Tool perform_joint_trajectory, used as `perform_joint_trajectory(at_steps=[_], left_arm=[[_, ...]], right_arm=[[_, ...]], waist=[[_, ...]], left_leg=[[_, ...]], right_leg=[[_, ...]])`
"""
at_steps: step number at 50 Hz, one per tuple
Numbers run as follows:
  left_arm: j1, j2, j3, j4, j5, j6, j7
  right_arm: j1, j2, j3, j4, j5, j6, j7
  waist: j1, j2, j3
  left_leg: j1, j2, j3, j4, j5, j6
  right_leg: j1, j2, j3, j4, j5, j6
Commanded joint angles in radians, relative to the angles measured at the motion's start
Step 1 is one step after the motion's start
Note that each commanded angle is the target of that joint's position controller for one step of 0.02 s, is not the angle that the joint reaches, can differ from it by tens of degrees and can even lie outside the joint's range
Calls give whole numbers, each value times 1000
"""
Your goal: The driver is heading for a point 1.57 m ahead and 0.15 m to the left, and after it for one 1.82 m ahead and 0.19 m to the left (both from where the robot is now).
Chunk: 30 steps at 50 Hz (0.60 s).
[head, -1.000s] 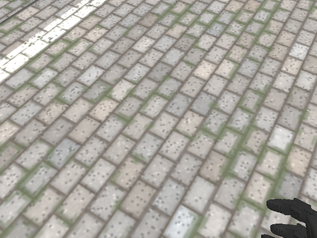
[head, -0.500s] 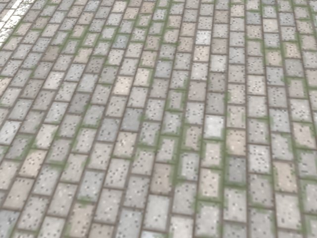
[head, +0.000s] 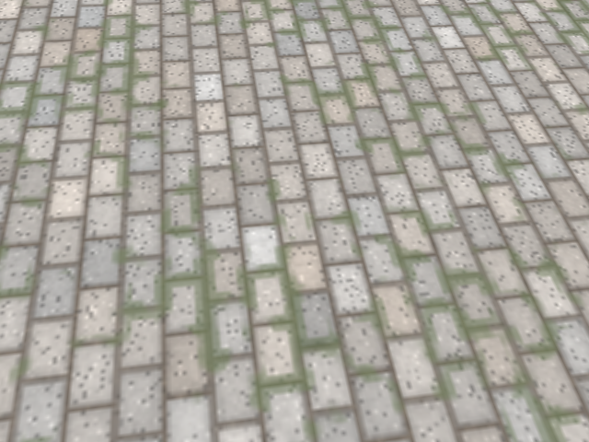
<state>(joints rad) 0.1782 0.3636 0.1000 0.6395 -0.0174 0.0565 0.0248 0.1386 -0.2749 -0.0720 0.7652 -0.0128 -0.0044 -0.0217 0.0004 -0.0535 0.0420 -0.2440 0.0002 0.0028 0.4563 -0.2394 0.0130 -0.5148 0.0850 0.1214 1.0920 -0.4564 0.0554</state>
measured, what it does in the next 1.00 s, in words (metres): steps on the spot: right foot, then left foot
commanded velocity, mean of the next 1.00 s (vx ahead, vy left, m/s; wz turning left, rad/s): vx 0.03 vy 0.00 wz -0.21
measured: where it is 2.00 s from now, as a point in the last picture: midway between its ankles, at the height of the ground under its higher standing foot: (346, 420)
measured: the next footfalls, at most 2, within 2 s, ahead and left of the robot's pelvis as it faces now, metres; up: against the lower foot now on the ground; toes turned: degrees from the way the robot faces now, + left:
right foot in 0.28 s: +0.02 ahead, -0.16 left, +0.00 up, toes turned -8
left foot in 0.62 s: +0.05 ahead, +0.09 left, +0.00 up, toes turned -9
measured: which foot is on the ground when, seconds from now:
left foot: down 0.00-0.28, up 0.30-0.60, down 0.62-1.00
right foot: up 0.00-0.26, down 0.28-1.00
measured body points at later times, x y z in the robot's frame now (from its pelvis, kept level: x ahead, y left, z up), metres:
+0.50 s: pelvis -0.01 -0.05 +0.00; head +0.02 -0.08 +0.45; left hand +0.21 +0.17 -0.08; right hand +0.06 -0.36 -0.13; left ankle +0.00 +0.10 -0.69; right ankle -0.02 -0.15 -0.74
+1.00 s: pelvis +0.02 -0.04 -0.01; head +0.02 -0.04 +0.44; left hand +0.16 +0.21 -0.13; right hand +0.05 -0.32 -0.14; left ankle +0.01 +0.09 -0.74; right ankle -0.02 -0.15 -0.74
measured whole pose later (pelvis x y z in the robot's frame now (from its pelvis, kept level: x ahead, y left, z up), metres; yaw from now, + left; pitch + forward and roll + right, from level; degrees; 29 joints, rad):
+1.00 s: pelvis +0.02 -0.04 -0.01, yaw -10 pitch +0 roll +0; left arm 0.24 0.26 0.05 0.88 -0.01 -0.03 0.01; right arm 0.26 -0.26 -0.03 0.90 0.02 -0.04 -0.03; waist 0.00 0.00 -0.01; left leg -0.21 0.02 -0.01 0.58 -0.39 0.02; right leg -0.24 0.03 0.02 0.61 -0.42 -0.05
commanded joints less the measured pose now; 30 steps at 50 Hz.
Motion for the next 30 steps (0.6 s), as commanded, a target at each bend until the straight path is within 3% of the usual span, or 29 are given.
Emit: perform_joint_trajectory(at_steps=[1,4,7,10,12,13,14,15,16,17,19,21,24,27,29,30], left_arm=[[5,69,24,-69,-10,0,-3],[-55,44,10,-105,-8,-4,-10],[-60,26,-4,-121,1,-4,-21],[-27,38,1,-114,3,0,-26],[42,32,4,-85,6,1,-30],[64,51,9,-74,8,0,-26],[87,116,22,-80,9,-1,-14],[46,166,18,-111,33,-9,-8],[65,110,6,-100,52,-30,-17],[31,87,-4,-82,52,-47,-22],[-46,70,-11,-70,31,-61,-19],[-73,38,-27,-58,31,-65,-13],[-88,17,-32,-35,31,-65,-12],[-72,32,-29,-2,32,-59,-16],[-93,18,-37,16,25,-58,-19],[-93,5,-43,30,18,-59,-20]], right_arm=[[-54,-137,-26,-79,3,-3,-19],[-2,-169,-37,-73,-1,10,-24],[-17,-208,-50,-78,7,17,-11],[-13,-222,-52,-68,26,16,6],[-40,-213,-45,-61,47,14,11],[7,-177,-32,-36,49,9,14],[47,-110,-8,-33,9,2,21],[30,-66,12,-69,-22,-4,24],[-37,-145,-13,-73,2,3,10],[-41,-167,-23,-66,21,10,7],[-8,-167,-31,-31,15,25,-5],[28,-147,-28,-12,12,29,-6],[21,-103,-9,-7,16,28,-4],[0,-106,-3,-13,16,26,-3],[34,-103,0,4,16,22,0],[57,-96,5,15,7,18,3]], waist=[[2,202,-55],[-44,222,-86],[-49,231,-104],[-36,238,-107],[13,219,-108],[19,171,-113],[-1,-21,-166],[-18,-238,-166],[54,-139,-187],[31,-115,-142],[5,-100,-96],[-20,-85,-100],[-10,-85,-103],[14,-85,-95],[-10,-71,-86],[-32,-50,-77]], left_leg=[[144,235,-150,-144,352,193],[237,270,-124,-139,387,215],[188,286,-74,-134,417,214],[168,297,-69,-102,432,208],[127,278,-44,-32,396,163],[59,248,-10,24,314,103],[-86,171,74,198,52,4],[-275,62,90,375,-390,-77],[-263,72,-7,523,-435,-92],[-266,80,-29,580,-390,-88],[-277,84,-43,579,-280,-91],[-203,70,-38,572,-191,-103],[-135,72,-27,385,-150,-106],[-73,62,-16,237,-166,-98],[3,53,-6,85,-68,-82],[78,50,-4,-51,76,-66]], right_leg=[[-119,-59,-38,72,54,44],[-108,-101,-71,-79,54,59],[31,-121,-120,-235,39,42],[137,-95,-154,-389,62,10],[274,-72,-177,-626,234,-39],[394,-73,-151,-739,359,-70],[570,-232,55,-747,659,-113],[573,-456,292,-716,889,-294],[473,-472,288,-737,793,-390],[433,-409,211,-751,705,-357],[404,-333,130,-760,613,-281],[357,-300,74,-760,686,-274],[368,-272,45,-753,619,-265],[365,-290,93,-749,537,-284],[335,-279,106,-740,455,-266],[301,-258,95,-736,397,-233]])
Keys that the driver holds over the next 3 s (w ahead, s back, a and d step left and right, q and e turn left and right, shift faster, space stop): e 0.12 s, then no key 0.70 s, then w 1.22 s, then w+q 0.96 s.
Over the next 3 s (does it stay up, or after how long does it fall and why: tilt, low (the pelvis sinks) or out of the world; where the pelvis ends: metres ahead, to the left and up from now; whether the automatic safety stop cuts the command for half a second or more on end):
stays up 1.04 -0.13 0.00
